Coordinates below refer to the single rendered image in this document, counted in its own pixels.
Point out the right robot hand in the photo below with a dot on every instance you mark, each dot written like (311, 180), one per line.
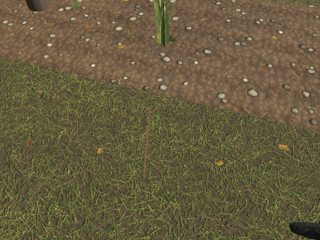
(307, 229)

